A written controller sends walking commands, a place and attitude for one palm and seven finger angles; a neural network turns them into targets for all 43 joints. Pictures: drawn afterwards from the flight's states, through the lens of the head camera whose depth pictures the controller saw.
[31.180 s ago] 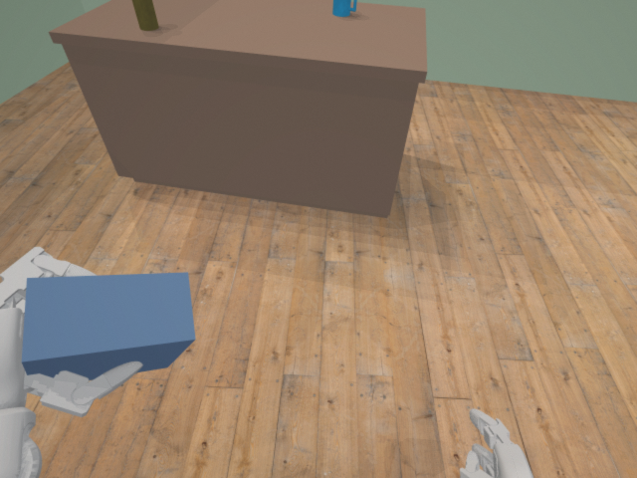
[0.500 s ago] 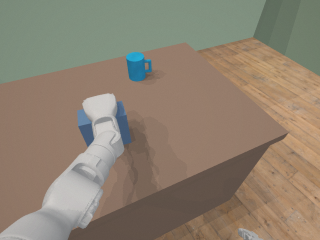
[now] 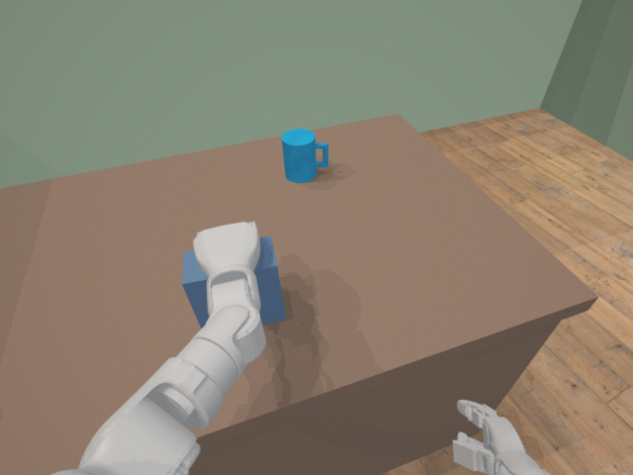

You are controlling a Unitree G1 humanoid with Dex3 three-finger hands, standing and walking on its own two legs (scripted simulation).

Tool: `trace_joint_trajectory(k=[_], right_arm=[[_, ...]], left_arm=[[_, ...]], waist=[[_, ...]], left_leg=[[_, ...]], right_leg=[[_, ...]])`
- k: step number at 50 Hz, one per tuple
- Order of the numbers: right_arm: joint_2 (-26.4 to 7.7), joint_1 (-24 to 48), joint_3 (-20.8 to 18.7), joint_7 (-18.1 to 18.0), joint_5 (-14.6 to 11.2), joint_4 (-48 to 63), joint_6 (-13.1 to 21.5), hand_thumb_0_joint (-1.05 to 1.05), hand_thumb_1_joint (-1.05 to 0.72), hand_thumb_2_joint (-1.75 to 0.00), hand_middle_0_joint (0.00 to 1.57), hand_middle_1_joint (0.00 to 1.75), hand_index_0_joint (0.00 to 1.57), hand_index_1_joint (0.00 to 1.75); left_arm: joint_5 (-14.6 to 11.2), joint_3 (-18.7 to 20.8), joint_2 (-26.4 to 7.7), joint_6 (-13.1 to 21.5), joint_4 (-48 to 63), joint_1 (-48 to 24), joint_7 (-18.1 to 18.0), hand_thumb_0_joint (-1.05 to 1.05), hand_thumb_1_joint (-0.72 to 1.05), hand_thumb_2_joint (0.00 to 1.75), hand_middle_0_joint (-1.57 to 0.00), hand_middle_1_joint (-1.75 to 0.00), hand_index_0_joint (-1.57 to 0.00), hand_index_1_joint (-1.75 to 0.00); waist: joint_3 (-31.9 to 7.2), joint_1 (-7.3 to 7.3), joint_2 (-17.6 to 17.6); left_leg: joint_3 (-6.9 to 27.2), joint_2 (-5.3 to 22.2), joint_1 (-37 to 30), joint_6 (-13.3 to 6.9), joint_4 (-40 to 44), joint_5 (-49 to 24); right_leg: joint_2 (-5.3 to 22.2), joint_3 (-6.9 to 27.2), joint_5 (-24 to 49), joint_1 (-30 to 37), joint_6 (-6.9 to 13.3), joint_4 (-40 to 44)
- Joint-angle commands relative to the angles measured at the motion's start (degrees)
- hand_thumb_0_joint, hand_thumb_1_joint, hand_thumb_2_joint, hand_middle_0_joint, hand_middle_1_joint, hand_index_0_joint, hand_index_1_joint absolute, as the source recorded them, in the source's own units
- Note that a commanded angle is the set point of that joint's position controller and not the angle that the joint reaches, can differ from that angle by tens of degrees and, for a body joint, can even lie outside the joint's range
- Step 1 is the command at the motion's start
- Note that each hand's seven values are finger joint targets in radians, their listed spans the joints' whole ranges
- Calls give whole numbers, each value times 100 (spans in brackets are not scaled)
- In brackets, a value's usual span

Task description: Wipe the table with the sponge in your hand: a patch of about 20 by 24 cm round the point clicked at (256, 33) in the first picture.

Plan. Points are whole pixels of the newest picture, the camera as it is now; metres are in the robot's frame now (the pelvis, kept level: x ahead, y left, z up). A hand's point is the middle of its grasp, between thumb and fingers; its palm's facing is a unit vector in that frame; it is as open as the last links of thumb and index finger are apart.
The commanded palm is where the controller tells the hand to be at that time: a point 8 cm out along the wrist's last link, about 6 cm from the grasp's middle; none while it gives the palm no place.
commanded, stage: wipe back along the third lane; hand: left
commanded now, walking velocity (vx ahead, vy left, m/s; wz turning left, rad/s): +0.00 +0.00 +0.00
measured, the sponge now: (240, 295) +0.37 +0.16 +0.01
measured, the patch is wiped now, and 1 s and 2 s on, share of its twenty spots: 1.00 1.00 1.00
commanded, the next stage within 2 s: slide back across to the middle lane in 0.68 s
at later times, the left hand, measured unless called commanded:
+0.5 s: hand (245, 304) +0.32 +0.14 +0.06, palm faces +0.02 -0.04 -1.00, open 10.3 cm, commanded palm +0.27 +0.12 +0.09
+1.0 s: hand (245, 320) +0.30 +0.13 +0.06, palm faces +0.05 -0.11 -0.99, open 10.3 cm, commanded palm +0.25 +0.13 +0.11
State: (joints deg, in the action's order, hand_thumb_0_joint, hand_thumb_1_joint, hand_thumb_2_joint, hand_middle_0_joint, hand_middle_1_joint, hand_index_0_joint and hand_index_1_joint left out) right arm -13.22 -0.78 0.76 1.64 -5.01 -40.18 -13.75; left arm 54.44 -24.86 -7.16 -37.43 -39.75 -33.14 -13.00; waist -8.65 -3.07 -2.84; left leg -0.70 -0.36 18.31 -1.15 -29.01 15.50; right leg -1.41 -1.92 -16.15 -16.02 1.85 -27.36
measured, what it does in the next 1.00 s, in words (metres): stands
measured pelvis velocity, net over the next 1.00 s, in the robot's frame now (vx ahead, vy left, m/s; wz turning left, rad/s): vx -0.02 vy -0.03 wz -0.03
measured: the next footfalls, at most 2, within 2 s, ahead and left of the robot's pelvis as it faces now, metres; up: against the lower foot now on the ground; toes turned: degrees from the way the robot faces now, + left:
none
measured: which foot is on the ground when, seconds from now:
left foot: down 0.00-1.00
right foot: down 0.00-1.00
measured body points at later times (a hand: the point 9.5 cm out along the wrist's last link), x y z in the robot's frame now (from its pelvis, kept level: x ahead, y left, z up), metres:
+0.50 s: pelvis -0.02 -0.02 +0.00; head -0.06 -0.05 +0.45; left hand +0.32 +0.13 +0.11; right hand +0.20 -0.23 -0.09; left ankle -0.01 +0.11 -0.74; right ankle -0.03 -0.10 -0.74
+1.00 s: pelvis -0.02 -0.03 +0.00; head -0.07 -0.07 +0.45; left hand +0.29 +0.13 +0.12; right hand +0.22 -0.24 -0.07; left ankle -0.01 +0.11 -0.74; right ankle -0.03 -0.10 -0.74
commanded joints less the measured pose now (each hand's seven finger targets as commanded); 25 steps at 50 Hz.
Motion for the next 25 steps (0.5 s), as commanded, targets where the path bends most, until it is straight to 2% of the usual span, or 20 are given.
trace_joint_trajectory(k=[1,2,4,6,7,9,10,11,14,16,20,21,23,24,25], right_arm=[[-658,1073,-175,45,2,987,175,0,-90,-90,20,30,20,30],[-680,1087,-175,53,-6,974,168,0,-90,-90,20,30,20,30],[-659,1124,-163,81,-14,1003,171,0,-90,-90,20,30,20,30],[-659,1218,-163,86,-37,1043,181,0,-90,-90,20,30,20,30],[-676,1213,-164,83,-31,1027,186,0,-90,-90,20,30,20,30],[-661,1252,-146,98,-49,1031,199,0,-90,-90,20,30,20,30],[-657,1277,-145,95,-56,1009,208,0,-90,-90,20,30,20,30],[-655,1309,-155,95,-66,1036,216,0,-90,-90,20,30,20,30],[-653,1317,-145,90,-72,1022,259,0,-90,-90,20,30,20,30],[-666,1364,-142,93,-80,1070,278,0,-90,-90,20,30,20,30],[-656,1410,-127,100,-86,1070,298,0,-90,-90,20,30,20,30],[-630,1431,-138,112,-96,1126,308,0,-90,-90,20,30,20,30],[-658,1423,-139,117,-92,1107,322,0,-90,-90,20,30,20,30],[-642,1417,-137,133,-88,1138,333,0,-90,-90,20,30,20,30],[-642,1448,-141,144,-91,1144,334,0,-90,-90,20,30,20,30]], left_arm=[[-162,-2,192,23,875,-954,272,0,10,130,-120,-160,-120,-160],[-138,-49,150,6,908,-869,264,0,10,130,-120,-160,-120,-160],[-143,-74,178,-28,1022,-682,253,0,10,130,-120,-160,-120,-160],[-207,27,104,-22,1219,-667,256,0,10,130,-120,-160,-120,-160],[-193,-63,143,-34,1234,-633,242,0,10,130,-120,-160,-120,-160],[-203,-28,110,-89,1258,-442,223,0,10,130,-120,-160,-120,-160],[-183,-69,126,-96,1242,-529,223,0,10,130,-120,-160,-120,-160],[-226,48,47,-73,1357,-545,220,0,10,130,-120,-160,-120,-160],[-199,-49,94,-94,1330,-479,201,0,10,130,-120,-160,-120,-160],[-260,171,-89,-80,1421,-340,203,0,10,130,-120,-160,-120,-160],[-178,-14,5,-105,1481,-149,221,0,10,130,-120,-160,-120,-160],[-221,-44,84,-71,1614,-183,246,0,10,130,-120,-160,-120,-160],[-192,33,-44,-69,1611,-8,223,0,10,130,-120,-160,-120,-160],[-205,-57,54,-58,1697,111,221,0,10,130,-120,-160,-120,-160],[-196,-91,63,-55,1719,183,232,0,10,130,-120,-160,-120,-160]], waist=[[-1106,59,889],[-962,74,837],[-1017,12,751],[-1004,-2,858],[-924,27,913],[-812,-24,845],[-747,13,888],[-820,-21,868],[-725,-11,845],[-714,-66,944],[-521,-48,865],[-564,-52,822],[-559,-80,832],[-628,-100,800],[-539,-92,874]], left_leg=[[75,-15,-692,-103,116,-2047],[67,-18,-705,-100,130,-1911],[46,-35,-717,-98,144,-1837],[72,-25,-673,-97,175,-1793],[52,-38,-686,-106,179,-1696],[43,-37,-657,-96,243,-1555],[38,-42,-665,-97,235,-1477],[59,-35,-652,-96,266,-1441],[15,-63,-666,-107,279,-1250],[39,-55,-594,-105,323,-1204],[-2,-76,-607,-102,340,-1029],[20,-77,-615,-114,360,-1016],[-13,-88,-621,-105,336,-963],[-10,-102,-634,-115,323,-1007],[-1,-94,-618,-110,323,-987]], right_leg=[[28,44,2782,600,259,75],[17,78,2608,521,251,130],[17,77,2507,552,259,128],[18,91,2453,599,260,119],[8,111,2358,569,240,158],[7,107,2127,518,238,207],[-1,137,2026,460,231,240],[-3,143,1941,494,240,233],[-10,182,1682,427,220,300],[-13,191,1625,502,219,306],[-8,252,1329,393,203,396],[-17,244,1286,412,212,395],[-13,281,1196,417,204,400],[-17,281,1269,467,210,382],[-19,278,1233,428,207,395]])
